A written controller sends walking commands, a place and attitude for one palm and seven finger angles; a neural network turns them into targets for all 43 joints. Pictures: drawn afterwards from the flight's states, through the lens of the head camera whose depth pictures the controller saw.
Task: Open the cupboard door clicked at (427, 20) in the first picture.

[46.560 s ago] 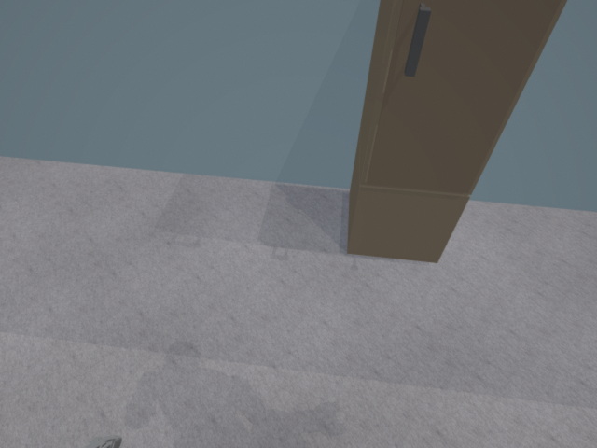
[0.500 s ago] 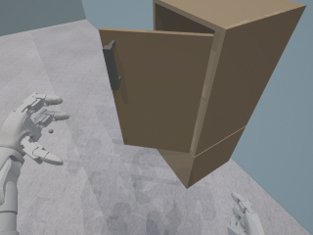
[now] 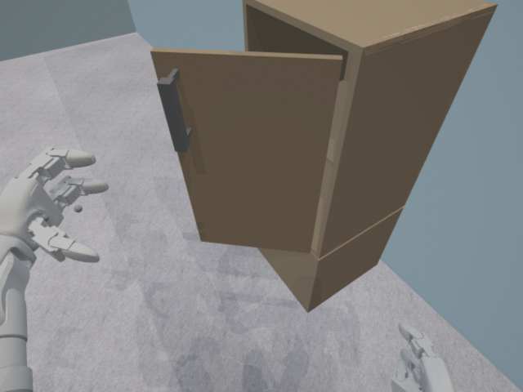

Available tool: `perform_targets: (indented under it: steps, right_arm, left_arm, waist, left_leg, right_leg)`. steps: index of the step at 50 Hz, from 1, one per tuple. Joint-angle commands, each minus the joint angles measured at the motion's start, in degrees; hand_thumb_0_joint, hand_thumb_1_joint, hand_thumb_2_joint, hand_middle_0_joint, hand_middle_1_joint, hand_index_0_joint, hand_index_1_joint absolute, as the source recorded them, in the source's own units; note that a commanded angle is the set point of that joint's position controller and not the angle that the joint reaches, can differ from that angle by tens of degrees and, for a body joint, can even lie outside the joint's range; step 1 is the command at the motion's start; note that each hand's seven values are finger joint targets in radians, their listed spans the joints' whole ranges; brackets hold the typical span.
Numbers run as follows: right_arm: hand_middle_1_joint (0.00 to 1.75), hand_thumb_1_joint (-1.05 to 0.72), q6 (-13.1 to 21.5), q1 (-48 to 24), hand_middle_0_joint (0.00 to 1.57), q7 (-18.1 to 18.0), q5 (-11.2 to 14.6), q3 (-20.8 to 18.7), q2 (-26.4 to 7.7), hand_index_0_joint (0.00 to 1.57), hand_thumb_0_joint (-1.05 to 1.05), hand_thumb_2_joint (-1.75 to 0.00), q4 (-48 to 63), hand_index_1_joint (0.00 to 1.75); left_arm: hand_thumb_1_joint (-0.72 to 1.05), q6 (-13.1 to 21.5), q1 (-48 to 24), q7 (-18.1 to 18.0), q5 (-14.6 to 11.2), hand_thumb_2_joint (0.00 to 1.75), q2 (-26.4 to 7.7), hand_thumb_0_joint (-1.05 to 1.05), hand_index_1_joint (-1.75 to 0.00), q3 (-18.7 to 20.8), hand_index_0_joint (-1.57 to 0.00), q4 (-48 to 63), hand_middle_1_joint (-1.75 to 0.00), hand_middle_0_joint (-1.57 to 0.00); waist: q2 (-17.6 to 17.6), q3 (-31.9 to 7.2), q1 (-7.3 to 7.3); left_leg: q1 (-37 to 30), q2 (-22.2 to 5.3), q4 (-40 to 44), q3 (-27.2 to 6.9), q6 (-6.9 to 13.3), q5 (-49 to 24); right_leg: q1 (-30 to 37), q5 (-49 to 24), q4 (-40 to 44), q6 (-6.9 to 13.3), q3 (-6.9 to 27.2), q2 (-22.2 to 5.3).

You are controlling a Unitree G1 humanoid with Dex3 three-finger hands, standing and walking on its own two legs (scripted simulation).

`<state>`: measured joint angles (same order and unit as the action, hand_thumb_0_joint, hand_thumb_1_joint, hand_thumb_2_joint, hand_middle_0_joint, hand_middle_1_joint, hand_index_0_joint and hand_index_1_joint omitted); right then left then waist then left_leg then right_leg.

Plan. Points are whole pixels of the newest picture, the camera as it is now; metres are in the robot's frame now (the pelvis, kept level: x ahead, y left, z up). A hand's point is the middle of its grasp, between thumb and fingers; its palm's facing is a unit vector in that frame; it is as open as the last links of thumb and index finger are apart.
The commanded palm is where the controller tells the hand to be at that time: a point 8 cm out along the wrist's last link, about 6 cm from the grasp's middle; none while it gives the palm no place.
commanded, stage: raise the hand with hooked fingers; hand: left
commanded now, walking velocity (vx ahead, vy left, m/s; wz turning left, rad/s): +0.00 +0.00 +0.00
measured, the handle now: (178, 111) +0.57 +0.23 +0.14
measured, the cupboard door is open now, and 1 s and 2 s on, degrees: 49 49 49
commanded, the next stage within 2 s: move the hooked fingers beside the handle in 0.08 s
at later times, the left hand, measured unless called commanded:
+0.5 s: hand (89, 190) +0.33 +0.28 +0.16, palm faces +0.02 -1.00 -0.06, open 14.0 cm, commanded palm +0.31 +0.33 +0.16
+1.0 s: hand (113, 157) +0.40 +0.28 +0.16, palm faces -0.03 -1.00 +0.00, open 14.0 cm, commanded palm +0.38 +0.33 +0.16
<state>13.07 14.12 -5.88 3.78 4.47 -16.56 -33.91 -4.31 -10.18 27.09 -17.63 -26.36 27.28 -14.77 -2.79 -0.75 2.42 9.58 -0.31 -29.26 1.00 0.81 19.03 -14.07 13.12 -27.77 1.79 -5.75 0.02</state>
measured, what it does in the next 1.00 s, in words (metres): stands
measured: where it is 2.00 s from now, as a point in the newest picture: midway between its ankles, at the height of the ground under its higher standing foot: outside the picture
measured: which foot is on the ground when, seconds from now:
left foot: down 0.00-1.00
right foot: down 0.00-1.00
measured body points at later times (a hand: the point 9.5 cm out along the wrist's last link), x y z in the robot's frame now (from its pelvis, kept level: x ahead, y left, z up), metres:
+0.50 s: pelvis +0.00 +0.00 +0.00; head +0.01 -0.01 +0.45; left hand +0.32 +0.34 +0.17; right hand +0.16 -0.24 -0.08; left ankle -0.04 +0.11 -0.74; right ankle +0.02 -0.10 -0.74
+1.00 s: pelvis +0.00 +0.01 +0.00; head +0.03 +0.01 +0.45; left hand +0.40 +0.33 +0.17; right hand +0.11 -0.25 -0.10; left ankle -0.04 +0.11 -0.74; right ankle +0.02 -0.10 -0.74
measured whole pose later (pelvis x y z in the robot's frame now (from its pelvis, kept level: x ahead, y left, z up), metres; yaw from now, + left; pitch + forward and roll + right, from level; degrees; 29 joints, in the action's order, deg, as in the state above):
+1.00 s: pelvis +0.00 +0.01 +0.00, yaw -1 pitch +5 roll -1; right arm 9.9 19.1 -5.5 3.4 4.3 -17.9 -36.6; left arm 1.9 -35.8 30.0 -13.4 -33.1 25.5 -47.8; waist -2.0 -2.8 -2.2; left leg 17.2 0.4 -31.3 1.9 1.8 19.4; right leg -21.8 12.9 -29.4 0.9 -4.8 -0.7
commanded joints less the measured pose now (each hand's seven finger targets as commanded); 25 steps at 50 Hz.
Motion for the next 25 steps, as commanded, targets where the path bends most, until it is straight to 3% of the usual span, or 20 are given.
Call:
perform_targets:
  steps: [1, 5, 7, 8, 11, 12, 15, 17, 21, 24, 25]
  right_arm:
    - [0.30, -0.90, 3.28, -5.84, 0.20, -0.85, 0.53, -2.89, -6.62, 0.20, 0.00, -0.90, 8.54, 0.30]
    - [0.30, -0.90, 3.13, -6.39, 0.20, -0.69, 0.41, -2.69, -6.53, 0.20, 0.00, -0.90, 8.60, 0.30]
    - [0.30, -0.90, 3.16, -6.45, 0.20, -0.44, 0.16, -2.55, -6.45, 0.20, 0.00, -0.90, 8.83, 0.30]
    - [0.30, -0.90, 3.19, -6.73, 0.20, -0.40, 0.25, -2.58, -6.35, 0.20, 0.00, -0.90, 8.90, 0.30]
    - [0.30, -0.90, 3.23, -5.91, 0.20, -0.65, 0.44, -2.66, -6.44, 0.20, 0.00, -0.90, 7.97, 0.30]
    - [0.30, -0.90, 2.93, -5.39, 0.20, -0.74, 0.28, -2.65, -6.65, 0.20, 0.00, -0.90, 7.52, 0.30]
    - [0.30, -0.90, 2.64, -5.10, 0.20, -1.18, 0.50, -2.81, -7.14, 0.20, 0.00, -0.90, 7.01, 0.30]
    - [0.30, -0.90, 2.50, -4.94, 0.20, -1.52, 0.62, -2.62, -7.11, 0.20, 0.00, -0.90, 6.74, 0.30]
    - [0.30, -0.90, 3.42, -3.87, 0.20, -1.99, 0.52, -2.88, -7.23, 0.20, 0.00, -0.90, 6.71, 0.30]
    - [0.30, -0.90, 3.28, -2.83, 0.20, -1.75, 0.27, -2.96, -7.52, 0.20, 0.00, -0.90, 6.26, 0.30]
    - [0.30, -0.90, 3.08, -2.38, 0.20, -1.70, 0.24, -2.98, -7.92, 0.20, 0.00, -0.90, 5.84, 0.30]
  left_arm:
    - [-0.50, 2.64, -17.39, 0.83, -1.18, 0.30, -16.01, 0.00, -1.20, 3.15, -0.30, 10.56, -1.20, -0.30]
    - [-0.50, 2.95, -16.61, 1.78, -2.39, 0.30, -17.47, 0.00, -1.20, 5.12, -0.30, 10.03, -1.20, -0.30]
    - [-0.50, 3.44, -16.72, 1.67, -2.67, 0.30, -18.76, 0.00, -1.20, 6.15, -0.30, 11.00, -1.20, -0.30]
    - [-0.50, 3.56, -17.28, 1.60, -2.56, 0.30, -18.78, 0.00, -1.20, 6.12, -0.30, 11.44, -1.20, -0.30]
    - [-0.50, 3.80, -20.06, 0.78, -1.86, 0.30, -17.59, 0.00, -1.20, 4.75, -0.30, 8.44, -1.20, -0.30]
    - [-0.50, 3.64, -20.37, 0.79, -1.80, 0.30, -19.17, 0.00, -1.20, 5.62, -0.30, 6.42, -1.20, -0.30]
    - [-0.50, 3.70, -22.83, 1.23, -0.97, 0.30, -21.11, 0.00, -1.20, 6.33, -0.30, 2.28, -1.20, -0.30]
    - [-0.50, 4.36, -29.68, 1.80, -0.27, 0.30, -20.06, 0.00, -1.20, 2.91, -0.30, 1.40, -1.20, -0.30]
    - [-0.50, 7.63, -34.73, 2.31, 0.08, 0.30, -21.21, 0.00, -1.20, 2.64, -0.30, 1.60, -1.20, -0.30]
    - [-0.50, 8.36, -33.17, 2.82, -0.47, 0.30, -20.79, 0.00, -1.20, 2.74, -0.30, -2.33, -1.20, -0.30]
    - [-0.50, 8.12, -32.46, 2.79, -0.37, 0.30, -21.56, 0.00, -1.20, 3.74, -0.30, -5.46, -1.20, -0.30]
  waist:
    - [-0.51, -10.80, -0.81]
    - [1.24, -11.68, -0.23]
    - [0.37, -12.05, 0.48]
    - [-1.73, -12.48, 0.31]
    - [-0.11, -10.87, -0.98]
    - [1.14, -8.94, -0.88]
    - [0.18, -9.47, -1.49]
    - [-1.74, -8.97, -2.77]
    - [-5.04, -15.58, -2.90]
    - [-1.48, -16.41, -2.48]
    - [0.05, -15.07, -2.28]
  left_leg:
    - [1.00, 0.71, 4.52, -2.41, 1.00, -14.80]
    - [1.72, 0.91, 3.77, -2.40, 1.06, -15.55]
    - [1.60, 1.11, 3.66, -2.37, 0.89, -16.63]
    - [1.37, 1.11, 3.67, -2.14, 0.92, -17.05]
    - [1.82, 0.89, 3.71, -2.18, 0.91, -16.08]
    - [2.87, 0.87, 3.51, -2.20, 1.02, -14.97]
    - [4.18, 0.96, 3.10, -1.91, 1.24, -12.92]
    - [3.78, 0.89, 2.98, -2.08, 1.02, -11.30]
    - [0.33, 0.98, 2.51, -2.74, 1.00, -14.86]
    - [1.06, 0.85, 2.30, -2.90, 1.04, -16.51]
    - [2.73, 0.80, 2.55, -2.98, 0.95, -16.06]
  right_leg:
    - [6.52, -10.98, 2.50, -0.30, 3.14, -0.17]
    - [7.44, -12.47, 2.03, -0.42, 3.52, -0.21]
    - [8.37, -13.73, 1.84, -0.23, 3.63, -0.14]
    - [8.32, -14.27, 1.75, -0.20, 3.75, -0.28]
    - [6.21, -13.22, 2.02, -0.47, 3.34, -0.19]
    - [5.78, -12.03, 2.47, -0.46, 3.93, -0.12]
    - [5.27, -9.44, 2.63, -0.59, 4.80, -0.70]
    - [3.84, -7.11, 2.86, -0.48, 5.28, -0.81]
    - [5.52, -10.62, 1.43, -0.11, 4.24, -0.59]
    - [5.90, -13.17, 0.71, -0.09, 3.89, -0.38]
    - [5.57, -12.87, 0.63, -0.12, 3.56, -0.42]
